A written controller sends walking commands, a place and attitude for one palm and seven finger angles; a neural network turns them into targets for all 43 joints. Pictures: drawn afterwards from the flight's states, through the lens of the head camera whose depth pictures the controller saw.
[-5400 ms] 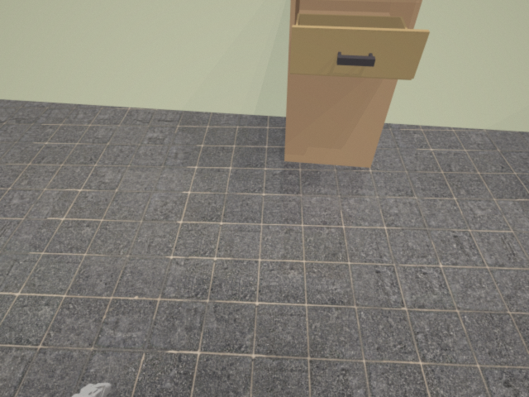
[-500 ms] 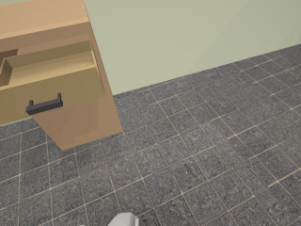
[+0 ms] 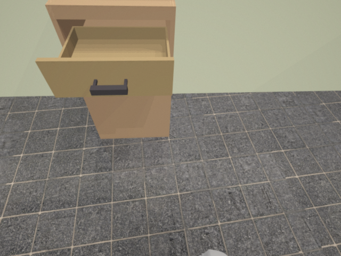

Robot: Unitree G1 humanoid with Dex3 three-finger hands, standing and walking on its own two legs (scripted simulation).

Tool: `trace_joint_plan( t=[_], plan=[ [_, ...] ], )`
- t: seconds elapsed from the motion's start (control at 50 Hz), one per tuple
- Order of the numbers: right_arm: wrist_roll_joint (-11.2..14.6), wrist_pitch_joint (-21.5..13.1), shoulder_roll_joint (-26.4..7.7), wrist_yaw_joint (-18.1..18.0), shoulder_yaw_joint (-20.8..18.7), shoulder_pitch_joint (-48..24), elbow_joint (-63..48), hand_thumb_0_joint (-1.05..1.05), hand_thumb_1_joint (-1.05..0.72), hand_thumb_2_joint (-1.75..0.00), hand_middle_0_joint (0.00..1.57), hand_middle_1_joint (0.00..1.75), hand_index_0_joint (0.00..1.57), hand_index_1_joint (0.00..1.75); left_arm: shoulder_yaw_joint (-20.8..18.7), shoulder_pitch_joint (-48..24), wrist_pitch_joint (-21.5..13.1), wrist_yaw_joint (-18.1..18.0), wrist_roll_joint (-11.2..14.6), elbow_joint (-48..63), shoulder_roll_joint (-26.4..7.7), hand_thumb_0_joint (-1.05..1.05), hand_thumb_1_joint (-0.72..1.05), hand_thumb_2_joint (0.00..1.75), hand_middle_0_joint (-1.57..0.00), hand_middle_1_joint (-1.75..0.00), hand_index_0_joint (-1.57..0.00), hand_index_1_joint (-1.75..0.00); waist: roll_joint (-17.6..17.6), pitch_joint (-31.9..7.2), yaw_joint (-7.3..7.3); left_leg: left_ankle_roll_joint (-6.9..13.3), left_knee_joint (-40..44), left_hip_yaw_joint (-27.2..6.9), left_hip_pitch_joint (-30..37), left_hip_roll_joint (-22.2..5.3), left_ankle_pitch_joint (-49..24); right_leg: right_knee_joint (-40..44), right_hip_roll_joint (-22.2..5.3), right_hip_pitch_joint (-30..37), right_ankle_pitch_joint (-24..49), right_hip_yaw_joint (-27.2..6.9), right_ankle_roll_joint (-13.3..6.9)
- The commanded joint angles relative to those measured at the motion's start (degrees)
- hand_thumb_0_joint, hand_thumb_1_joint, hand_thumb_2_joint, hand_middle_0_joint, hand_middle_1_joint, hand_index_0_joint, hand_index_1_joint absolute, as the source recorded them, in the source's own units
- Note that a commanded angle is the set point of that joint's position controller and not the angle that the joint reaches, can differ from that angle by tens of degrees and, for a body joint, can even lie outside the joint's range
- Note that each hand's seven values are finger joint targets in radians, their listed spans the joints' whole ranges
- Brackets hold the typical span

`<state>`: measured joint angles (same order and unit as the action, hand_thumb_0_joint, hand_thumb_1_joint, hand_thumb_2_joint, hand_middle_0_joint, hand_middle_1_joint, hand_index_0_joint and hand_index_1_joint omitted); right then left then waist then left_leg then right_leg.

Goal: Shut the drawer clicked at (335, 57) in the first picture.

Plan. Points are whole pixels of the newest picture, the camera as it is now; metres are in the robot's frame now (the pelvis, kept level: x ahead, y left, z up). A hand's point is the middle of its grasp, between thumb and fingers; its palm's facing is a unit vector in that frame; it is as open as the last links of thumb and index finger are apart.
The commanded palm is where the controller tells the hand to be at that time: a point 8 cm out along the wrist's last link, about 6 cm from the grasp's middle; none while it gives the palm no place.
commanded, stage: turn to face it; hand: left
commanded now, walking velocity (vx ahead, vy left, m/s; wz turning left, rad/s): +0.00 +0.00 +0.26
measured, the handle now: (110, 86) +0.62 +0.26 -0.02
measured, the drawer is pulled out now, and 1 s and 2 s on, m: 0.27 0.27 0.27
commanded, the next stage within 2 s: take the last steps up to it in 0.06 s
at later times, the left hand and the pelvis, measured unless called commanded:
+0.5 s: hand out of the picture -0.03 +0.17 -0.16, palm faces +0.21 -0.95 -0.23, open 7.3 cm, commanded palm none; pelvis +0.01 -0.01 +0.01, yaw +8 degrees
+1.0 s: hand (95, 231) +0.19 +0.22 -0.17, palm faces +0.11 -0.98 -0.19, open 7.3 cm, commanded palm none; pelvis +0.13 +0.03 +0.00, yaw +6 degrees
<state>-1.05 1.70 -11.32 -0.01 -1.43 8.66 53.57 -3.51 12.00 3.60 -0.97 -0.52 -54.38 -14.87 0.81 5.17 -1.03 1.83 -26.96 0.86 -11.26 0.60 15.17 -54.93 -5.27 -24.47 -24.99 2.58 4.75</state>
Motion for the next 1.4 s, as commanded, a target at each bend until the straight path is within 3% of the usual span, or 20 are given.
trace_joint_plan(
  t=[0.0, 0.08, 0.1, 0.12, 0.14, 0.24, 0.4, 0.52, 0.54, 0.56, 0.58, 0.64, 0.7, 0.98, 1.04, 1.06, 1.08, 1.14, 1.24, 1.38],
  plan=[
    [-0.32, -0.68, -11.63, -0.88, -3.57, 2.28, -2.25, 0.0, -0.9, -0.9, 0.2, 0.3, 0.2, 0.3, -0.12, -0.92, -1.76, -0.25, 0.18, 4.28, -2.23, 0.0, 0.9, 0.9, -0.2, -0.3, -0.2, -0.3, -9.39, -6.62, 2.27, 8.65, 5.65, -12.74, 4.7, -14.61, -31.08, 9.37, 1.87, 2.68, -1.05, 0.0, -0.66],
    [0.28, -0.71, -10.5, -0.61, -3.61, 1.19, -1.68, 0.0, -0.9, -0.9, 0.2, 0.3, 0.2, 0.3, -0.25, 4.17, -3.27, -0.71, 0.09, 2.62, -3.07, 0.0, 0.9, 0.9, -0.2, -0.3, -0.2, -0.3, -6.39, -8.09, -0.55, 4.61, -0.34, -12.62, -0.51, -10.94, -25.14, 30.52, 2.51, 15.7, 13.97, 0.66, -1.54],
    [0.76, -0.96, -7.97, -0.31, -3.3, 2.39, -1.54, 0.0, -0.9, -0.9, 0.2, 0.3, 0.2, 0.3, -0.56, 5.62, -4.04, -1.04, -0.37, 2.25, -5.53, 0.0, 0.9, 0.9, -0.2, -0.3, -0.2, -0.3, 0.81, -9.36, -0.83, 1.05, -6.11, -9.0, -5.97, -6.97, -14.74, 35.27, -3.69, 22.43, 21.59, -5.16, -2.93],
    [1.06, -0.99, -4.38, 0.01, -2.53, 2.86, -2.63, 0.0, -0.9, -0.9, 0.2, 0.3, 0.2, 0.3, -1.24, 5.83, -4.46, -1.34, -0.94, 2.01, -9.78, 0.0, 0.9, 0.9, -0.2, -0.3, -0.2, -0.3, 13.22, -8.4, -0.4, -2.66, -14.66, -1.51, -15.43, 0.83, 7.9, 36.31, -16.19, 26.09, 32.21, -16.77, -8.7],
    [0.63, 0.22, -5.89, -0.43, -2.98, 1.06, -2.92, 0.0, -0.9, -0.9, 0.2, 0.3, 0.2, 0.3, -1.15, 7.16, -4.4, -1.18, -0.59, 2.4, -10.14, 0.0, 0.9, 0.9, -0.2, -0.3, -0.2, -0.3, 13.38, -8.34, -2.03, -2.68, -23.64, -4.17, -13.54, 0.35, 19.01, 38.04, -20.59, 18.58, 32.86, -18.91, -13.74],
    [-0.53, 0.29, -5.57, 0.99, -3.23, 3.81, 0.81, 0.0, -0.9, -0.9, 0.2, 0.3, 0.2, 0.3, -0.73, 2.6, -5.2, -0.79, -0.81, 2.37, -4.95, 0.0, 0.9, 0.9, -0.2, -0.3, -0.2, -0.3, 7.2, -2.36, 0.2, -3.3, -36.5, -2.11, -18.43, -3.34, 6.66, 42.57, -12.81, 15.08, 7.29, -9.93, -11.98],
    [-0.44, -1.38, -2.52, 1.79, -2.44, -0.54, 0.42, 0.0, -0.9, -0.9, 0.2, 0.3, 0.2, 0.3, -0.53, 11.73, -6.41, 0.03, -1.43, -3.36, -4.79, 0.0, 0.9, 0.9, -0.2, -0.3, -0.2, -0.3, 9.11, -0.49, -2.84, -3.04, -17.7, 3.37, -16.65, -4.26, 6.7, 45.34, -12.38, 18.55, 2.54, -8.17, -12.54],
    [-0.1, -3.11, -2.44, 0.96, -1.81, 8.43, 4.16, 0.0, -0.9, -0.9, 0.2, 0.3, 0.2, 0.3, -0.44, 9.34, -5.55, 0.36, -0.58, -5.67, -4.1, 0.0, 0.9, 0.9, -0.2, -0.3, -0.2, -0.3, 4.76, -1.72, 2.02, -2.17, 1.15, 8.24, 7.36, -2.08, 0.78, 38.59, -7.72, 4.62, -3.62, -2.15, -9.59],
    [-0.09, -3.55, -5.1, 0.34, -2.35, 13.56, 5.82, 0.0, -0.9, -0.9, 0.2, 0.3, 0.2, 0.3, 0.07, 8.56, -5.32, 0.58, -0.53, -5.44, -2.04, 0.0, 0.9, 0.9, -0.2, -0.3, -0.2, -0.3, -2.49, -2.95, 4.49, -1.21, 4.38, 2.76, 14.63, -5.85, 5.26, 30.95, -5.1, -1.08, -4.35, 0.23, -7.78],
    [-0.65, -3.8, -9.6, -0.23, -3.47, 18.64, 7.09, 0.0, -0.9, -0.9, 0.2, 0.3, 0.2, 0.3, 0.69, 8.01, -5.21, 0.96, -0.31, -4.16, 1.47, 0.0, 0.9, 0.9, -0.2, -0.3, -0.2, -0.3, -14.42, -2.76, 6.39, 3.21, 11.79, -13.46, 17.91, -17.68, 15.08, 16.51, 0.59, -9.55, -4.31, 6.02, -5.18],
    [-0.7, -3.56, -13.49, -0.47, -4.22, 23.03, 7.42, 0.0, -0.9, -0.9, 0.2, 0.3, 0.2, 0.3, 0.96, 4.63, -5.26, 0.94, -0.81, -1.52, 1.81, 0.0, 0.9, 0.9, -0.2, -0.3, -0.2, -0.3, -16.34, -1.22, 7.78, 7.78, 18.13, -25.49, 15.77, -25.44, 21.18, 4.48, 2.95, -14.46, -8.9, 5.44, -4.99],
    [-0.32, -4.27, -6.9, -1.26, -2.3, 14.8, 6.25, 0.0, -0.9, -0.9, 0.2, 0.3, 0.2, 0.3, 0.15, 2.57, -5.13, 1.63, -1.08, -3.19, 0.99, 0.0, 0.9, 0.9, -0.2, -0.3, -0.2, -0.3, -8.73, 5.96, 4.05, 7.68, 20.72, -16.83, 4.36, -21.15, 16.49, -8.28, -1.89, -15.04, 2.17, -0.88, -5.78],
    [0.15, -5.77, -4.12, -1.63, -1.48, 12.96, 6.2, 0.0, -0.9, -0.9, 0.2, 0.3, 0.2, 0.3, 0.27, 7.61, -4.57, 2.01, -1.04, -5.96, 2.54, 0.0, 0.9, 0.9, -0.2, -0.3, -0.2, -0.3, -7.51, 2.83, 0.85, 6.19, 19.82, -5.95, 4.11, -16.47, -1.03, -8.12, -2.12, -10.72, 10.2, -0.16, -4.24],
    [-0.89, -5.83, -3.84, -1.81, -2.41, 20.38, 11.19, 0.0, -0.9, -0.9, 0.2, 0.3, 0.2, 0.3, -0.18, -8.11, -5.02, 2.13, -0.57, 0.17, 3.14, 0.0, 0.9, 0.9, -0.2, -0.3, -0.2, -0.3, -6.74, 4.47, 3.43, 7.39, 13.83, -1.32, 8.55, -18.21, -19.72, 16.43, -0.04, -5.49, 11.24, 3.58, -5.56],
    [-0.25, -5.59, -4.7, -1.56, -2.41, 18.71, 11.34, 0.0, -0.9, -0.9, 0.2, 0.3, 0.2, 0.3, -1.15, 7.25, -6.39, 1.84, -0.97, -4.6, 0.02, 0.0, 0.9, 0.9, -0.2, -0.3, -0.2, -0.3, -2.72, -4.33, -3.73, 3.51, -5.77, 3.88, 4.15, -13.08, -28.58, 25.59, 3.54, 18.08, 15.51, 5.85, -7.26],
    [0.44, -5.78, -2.61, -0.95, -2.2, 19.77, 10.76, 0.0, -0.9, -0.9, 0.2, 0.3, 0.2, 0.3, -2.37, 15.83, -7.26, 1.21, -1.34, -7.03, -4.84, 0.0, 0.9, 0.9, -0.2, -0.3, -0.2, -0.3, 6.22, -11.45, -6.76, 1.12, -21.88, 6.72, -7.27, -8.56, -15.89, 28.02, -6.89, 32.91, 16.22, -6.12, -10.55],
    [0.9, -5.57, -0.03, -0.86, -1.46, 21.05, 8.38, 0.0, -0.9, -0.9, 0.2, 0.3, 0.2, 0.3, -3.22, 20.48, -7.41, 0.56, -0.64, -7.9, -10.66, 0.0, 0.9, 0.9, -0.2, -0.3, -0.2, -0.3, 16.25, -16.4, -5.71, -0.95, -40.2, 6.14, -18.89, -0.77, 17.07, 35.25, -21.33, 39.68, 27.84, -27.77, -16.48],
    [0.19, -4.37, -0.59, -0.69, -2.17, 12.76, 6.91, 0.0, -0.9, -0.9, 0.2, 0.3, 0.2, 0.3, -1.64, 6.78, -6.89, 0.0, -0.05, -4.37, -4.91, 0.0, 0.9, 0.9, -0.2, -0.3, -0.2, -0.3, 4.76, -4.23, -2.42, -0.22, -49.05, -1.82, -21.78, -7.58, 8.82, 42.43, -18.53, 16.88, 6.23, -21.31, -16.58],
    [-0.6, -2.3, 1.89, -0.27, -1.58, 15.79, 7.96, 0.0, -0.9, -0.9, 0.2, 0.3, 0.2, 0.3, 0.18, 3.43, -7.71, -0.36, -0.79, -4.39, 0.95, 0.0, 0.9, 0.9, -0.2, -0.3, -0.2, -0.3, 5.9, -3.05, 2.96, -3.09, -34.28, 1.58, -14.26, -8.34, 2.99, 43.23, -11.32, 6.75, 21.07, -3.71, -13.05],
    [-0.09, -3.18, 0.87, 0.65, -1.27, 5.14, 4.37, 0.0, -0.9, -0.9, 0.2, 0.3, 0.2, 0.3, 0.18, 7.58, -7.45, 0.05, -0.85, -6.66, -1.95, 0.0, 0.9, 0.9, -0.2, -0.3, -0.2, -0.3, 6.15, -3.17, -0.22, -3.55, -14.06, 4.61, -11.6, -5.94, 1.66, 41.99, -11.23, 13.82, 23.22, -4.01, -14.05]
  ],
)
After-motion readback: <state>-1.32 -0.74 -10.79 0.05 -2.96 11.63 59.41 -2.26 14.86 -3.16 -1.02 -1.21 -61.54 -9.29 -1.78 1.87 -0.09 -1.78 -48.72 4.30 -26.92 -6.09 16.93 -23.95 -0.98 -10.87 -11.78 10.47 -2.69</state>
